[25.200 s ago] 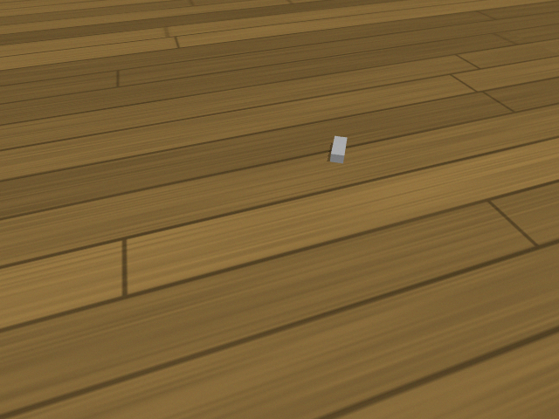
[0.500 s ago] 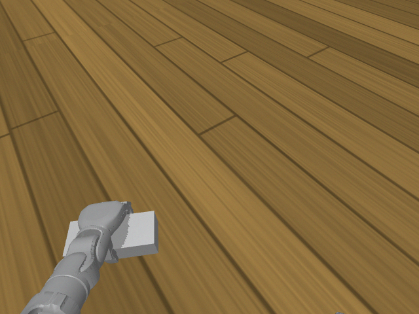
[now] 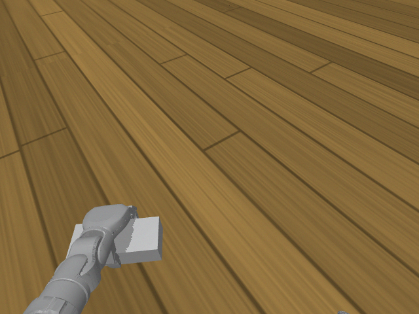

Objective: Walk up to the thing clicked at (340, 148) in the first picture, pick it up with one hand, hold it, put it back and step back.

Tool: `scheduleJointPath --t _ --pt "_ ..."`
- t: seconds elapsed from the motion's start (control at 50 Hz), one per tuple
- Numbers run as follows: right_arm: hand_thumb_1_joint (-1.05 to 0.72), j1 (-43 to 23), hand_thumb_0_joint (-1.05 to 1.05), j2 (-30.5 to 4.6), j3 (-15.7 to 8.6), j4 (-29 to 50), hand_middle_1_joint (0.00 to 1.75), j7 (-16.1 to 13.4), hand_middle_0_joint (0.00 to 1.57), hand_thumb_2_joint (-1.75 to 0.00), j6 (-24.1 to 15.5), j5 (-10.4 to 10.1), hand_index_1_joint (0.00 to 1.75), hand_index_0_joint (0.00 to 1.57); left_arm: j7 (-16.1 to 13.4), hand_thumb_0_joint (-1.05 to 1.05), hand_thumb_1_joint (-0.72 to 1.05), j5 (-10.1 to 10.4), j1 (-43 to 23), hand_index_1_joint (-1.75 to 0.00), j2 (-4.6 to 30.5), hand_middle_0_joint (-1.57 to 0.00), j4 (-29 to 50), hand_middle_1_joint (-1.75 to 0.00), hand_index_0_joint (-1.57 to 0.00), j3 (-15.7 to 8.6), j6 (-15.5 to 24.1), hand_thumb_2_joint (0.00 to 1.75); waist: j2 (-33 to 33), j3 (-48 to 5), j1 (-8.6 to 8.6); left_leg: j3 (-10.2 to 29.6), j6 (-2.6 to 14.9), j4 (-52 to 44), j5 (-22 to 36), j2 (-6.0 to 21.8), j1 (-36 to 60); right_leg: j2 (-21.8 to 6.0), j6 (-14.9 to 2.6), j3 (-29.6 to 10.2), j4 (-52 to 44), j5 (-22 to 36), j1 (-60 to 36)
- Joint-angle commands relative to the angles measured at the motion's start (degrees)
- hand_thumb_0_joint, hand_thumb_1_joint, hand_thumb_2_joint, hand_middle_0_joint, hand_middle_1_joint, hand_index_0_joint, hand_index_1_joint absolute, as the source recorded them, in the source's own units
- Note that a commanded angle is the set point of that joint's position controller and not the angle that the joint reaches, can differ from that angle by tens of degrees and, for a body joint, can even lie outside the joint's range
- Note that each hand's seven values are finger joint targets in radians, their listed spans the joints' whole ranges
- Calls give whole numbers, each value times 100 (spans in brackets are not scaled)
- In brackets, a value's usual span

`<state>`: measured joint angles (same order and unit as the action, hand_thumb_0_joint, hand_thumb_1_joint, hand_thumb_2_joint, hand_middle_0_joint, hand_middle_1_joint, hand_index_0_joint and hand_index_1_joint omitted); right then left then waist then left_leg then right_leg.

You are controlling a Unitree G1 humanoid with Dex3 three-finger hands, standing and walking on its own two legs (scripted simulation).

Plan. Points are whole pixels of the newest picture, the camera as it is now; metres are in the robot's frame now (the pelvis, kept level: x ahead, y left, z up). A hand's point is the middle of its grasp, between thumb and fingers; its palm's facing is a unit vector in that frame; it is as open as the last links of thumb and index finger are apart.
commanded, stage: hold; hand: left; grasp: from above
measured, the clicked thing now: (118, 242) +0.32 +0.22 -0.08
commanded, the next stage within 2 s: crouch in 1.48 s
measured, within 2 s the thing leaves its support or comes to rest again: neither
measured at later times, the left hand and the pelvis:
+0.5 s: hand (115, 249) +0.28 +0.21 -0.03, palm faces -0.45 -0.07 -0.89, open 10.5 cm; pelvis -0.01 -0.01 +0.01, yaw +0 degrees
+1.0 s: hand (110, 253) +0.27 +0.21 -0.02, palm faces -0.45 -0.07 -0.89, open 10.5 cm; pelvis -0.02 -0.01 +0.01, yaw +0 degrees
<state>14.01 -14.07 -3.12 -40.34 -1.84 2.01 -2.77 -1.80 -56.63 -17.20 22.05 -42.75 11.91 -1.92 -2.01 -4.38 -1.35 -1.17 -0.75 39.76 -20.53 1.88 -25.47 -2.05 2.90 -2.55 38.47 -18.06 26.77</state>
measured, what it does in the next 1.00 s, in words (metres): stands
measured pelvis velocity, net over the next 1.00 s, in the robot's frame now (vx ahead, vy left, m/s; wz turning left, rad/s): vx -0.02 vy -0.01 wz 0.00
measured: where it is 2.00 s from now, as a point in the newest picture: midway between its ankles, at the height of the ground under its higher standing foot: outside the picture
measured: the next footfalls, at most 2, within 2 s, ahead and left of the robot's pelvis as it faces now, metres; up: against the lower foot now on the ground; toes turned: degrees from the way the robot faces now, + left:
none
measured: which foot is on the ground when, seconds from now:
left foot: down 0.00-1.00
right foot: down 0.00-1.00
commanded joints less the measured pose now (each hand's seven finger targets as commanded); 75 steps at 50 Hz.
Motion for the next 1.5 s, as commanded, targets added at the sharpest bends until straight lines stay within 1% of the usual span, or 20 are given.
scheduleJointPath --t 0.0,0.12,0.36,0.56,0.62,0.66,0.7,0.82,0.86,0.88,0.92,1.0,1.04,1.1,1.16,1.28,1.3,1.4,1.42,1.48 --pt "-89 -209 0 -825 -257 786 30 -47 20 -90 -138 -1 30 20 -117 0 67 -73 -1740 -74 1139 -101 1163 -75 -102 -483 55 87 95 -1381 50 -81 73 -564 1972 -283 783 353 -295 275 -484 1632 -786" --pt "-89 -197 0 -859 -273 818 30 -36 20 -90 -80 2 30 20 -95 0 64 -90 -1806 -75 1228 -98 1402 -76 -99 -572 76 87 -49 -1573 49 -74 34 -658 2312 -234 1113 377 -306 305 -472 1830 -902" --pt "-89 -534 0 -799 -186 981 30 -30 20 -90 -42 -12 30 20 0 0 68 -11 -1604 -77 1082 -100 1429 -79 -102 -469 -4 89 224 -1019 110 -113 120 -1012 1284 -284 955 321 -258 246 -943 965 -946" --pt "-90 -751 0 -773 -132 997 30 -93 20 -90 -74 -33 30 20 42 0 67 -19 -1664 -78 1275 -98 1778 -80 -100 -639 67 86 219 -1150 149 -171 142 -1124 1241 -318 1201 274 -219 199 -1086 894 -1145" --pt "-90 -761 0 -761 -114 959 30 -104 20 -90 -85 -30 30 20 24 0 67 -52 -1918 -81 1229 -97 1963 -84 -99 -523 54 88 88 -1138 102 -154 123 -1158 1253 -300 1274 291 -240 215 -1101 911 -1059" --pt "-90 -757 0 -768 -113 932 30 -106 20 -90 -88 -39 30 20 18 0 66 -47 -1689 -81 1246 -97 1776 -84 -99 -608 28 89 50 -1045 152 -140 102 -1224 1189 -283 1273 313 -264 227 -1115 816 -1067" --pt "-90 -849 0 -759 -107 994 30 -101 20 -90 -94 -48 30 20 56 0 68 3 -1720 -82 1116 -98 1872 -85 -100 -480 30 91 74 -968 159 -136 99 -1301 1071 -275 1273 317 -271 243 -1173 702 -1068" --pt "-90 -971 0 -730 -69 1044 30 -118 20 -90 -109 -61 30 20 219 0 67 46 -1541 -81 1163 -98 1789 -83 -100 -486 -1 90 184 -733 183 -118 110 -1412 934 -270 1235 313 -262 257 -1303 534 -1112" --pt "-90 -919 0 -728 -68 1051 30 -131 20 -90 -122 -76 30 20 278 0 65 46 -1644 -80 1241 -97 1962 -82 -99 -537 48 90 187 -905 176 -151 131 -1390 986 -286 1321 301 -247 219 -1312 601 -1180" --pt "-90 -956 0 -720 -57 1053 30 -132 20 -90 -120 -76 30 20 302 0 65 57 -1302 -81 1169 -97 1805 -83 -99 -513 48 90 248 -806 209 -128 121 -1411 1075 -277 1293 312 -257 242 -1293 657 -1197" --pt "-90 -915 0 -721 -67 1062 30 -144 20 -90 -120 -74 30 20 342 0 64 48 -1577 -81 1109 -96 2097 -83 -98 -397 98 89 121 -1002 153 -128 116 -1388 1285 -261 1467 321 -267 244 -1251 892 -1220" --pt "-90 -928 0 -722 -53 1034 30 -162 20 -90 -105 -72 30 20 228 0 65 13 -1685 -81 1345 -98 2039 -82 -100 -668 113 92 51 -955 194 -154 107 -1416 1304 -287 1468 322 -268 246 -1296 892 -1263" --pt "-90 -867 0 -709 -46 995 30 -155 20 -90 -121 -69 30 20 197 0 66 -5 -1793 -79 1176 -98 2095 -81 -100 -492 105 88 21 -984 133 -120 90 -1435 1391 -248 1504 340 -284 263 -1248 1005 -1227" --pt "-89 -916 0 -718 -77 1019 30 -154 20 -90 -107 -80 30 20 153 0 66 -12 -1552 -80 1272 -97 1995 -82 -100 -641 81 89 -35 -981 259 -125 68 -1472 1470 -251 1523 346 -302 291 -1268 1009 -1316" --pt "-90 -914 0 -720 -82 1006 30 -140 20 -90 -104 -77 30 20 220 0 67 -6 -1602 -81 1053 -99 1967 -83 -101 -377 55 91 87 -967 157 -123 89 -1447 1596 -256 1590 328 -285 278 -1288 1170 -1341" --pt "-90 -883 0 -707 -85 1004 30 -138 20 -90 -76 -78 30 20 260 0 64 25 -1608 -79 1129 -97 1898 -81 -99 -451 53 88 162 -906 202 -133 102 -1495 1527 -264 1547 317 -277 289 -1373 1107 -1346" --pt "-90 -899 0 -714 -86 1009 30 -141 20 -90 -65 -79 30 20 260 0 64 23 -1467 -78 1241 -98 1821 -79 -99 -592 58 89 164 -910 240 -151 110 -1479 1520 -284 1546 303 -265 276 -1401 1091 -1409" --pt "-90 -826 0 -715 -104 987 30 -143 20 -90 -30 -79 30 20 262 0 67 -51 -1741 -79 1192 -100 2032 -80 -101 -494 106 90 73 -1094 178 -173 108 -1432 1906 -280 1683 297 -284 259 -1307 1504 -1472" --pt "-90 -800 0 -742 -123 945 30 -151 20 -90 -20 -67 30 20 217 0 66 -40 -1850 -77 1409 -99 2049 -78 -101 -705 127 89 -47 -1163 212 -168 88 -1431 1930 -271 1719 312 -283 266 -1312 1496 -1490" --pt "-90 -778 0 -740 -105 965 30 -141 20 -90 -20 -70 30 20 174 0 64 -50 -1780 -77 1129 -98 1788 -78 -100 -462 122 89 128 -977 131 -162 105 -1472 1801 -259 1680 317 -291 283 -1356 1398 -1411"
